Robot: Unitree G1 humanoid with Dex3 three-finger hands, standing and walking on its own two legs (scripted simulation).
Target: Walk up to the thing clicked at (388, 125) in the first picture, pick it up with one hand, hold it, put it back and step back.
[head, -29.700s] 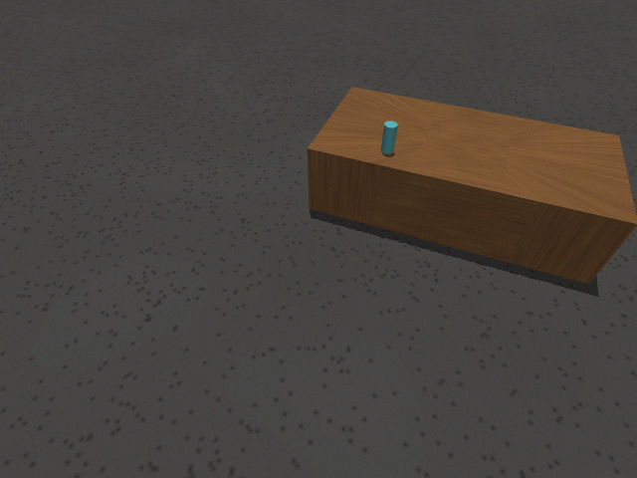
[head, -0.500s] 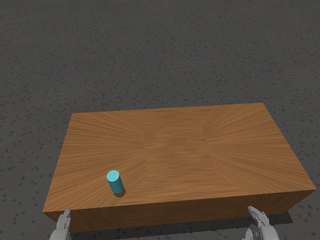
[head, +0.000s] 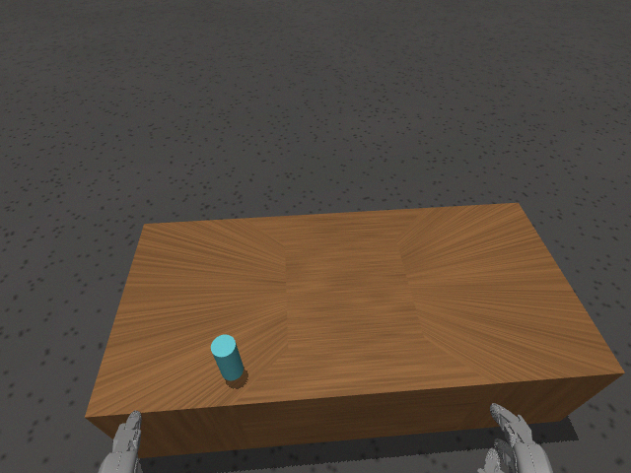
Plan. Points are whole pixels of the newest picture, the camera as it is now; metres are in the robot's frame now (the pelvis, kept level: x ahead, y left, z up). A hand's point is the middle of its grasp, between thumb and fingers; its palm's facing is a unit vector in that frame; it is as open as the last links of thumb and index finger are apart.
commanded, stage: home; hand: left
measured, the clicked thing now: (228, 358) +0.46 +0.20 -0.33
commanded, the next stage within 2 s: stand in 0.20 s
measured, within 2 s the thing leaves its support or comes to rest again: neither
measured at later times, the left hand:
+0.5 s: hand out of the picture +0.14 +0.23 -0.10, palm faces -0.02 -0.93 -0.36, open 15.8 cm
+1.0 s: hand out of the picture +0.05 +0.26 -0.11, palm faces -0.01 -0.94 -0.34, open 7.6 cm
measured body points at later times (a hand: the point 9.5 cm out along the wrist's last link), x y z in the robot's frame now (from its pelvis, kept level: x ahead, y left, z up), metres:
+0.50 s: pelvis +0.00 +0.00 +0.01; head +0.02 +0.01 +0.46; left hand +0.13 +0.28 -0.08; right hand +0.13 -0.27 -0.09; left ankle +0.04 +0.14 -0.69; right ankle -0.02 -0.13 -0.69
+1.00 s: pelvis +0.00 +0.02 +0.05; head +0.00 +0.02 +0.50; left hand +0.05 +0.31 -0.08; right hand +0.07 -0.27 -0.08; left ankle +0.04 +0.14 -0.69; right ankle -0.02 -0.13 -0.69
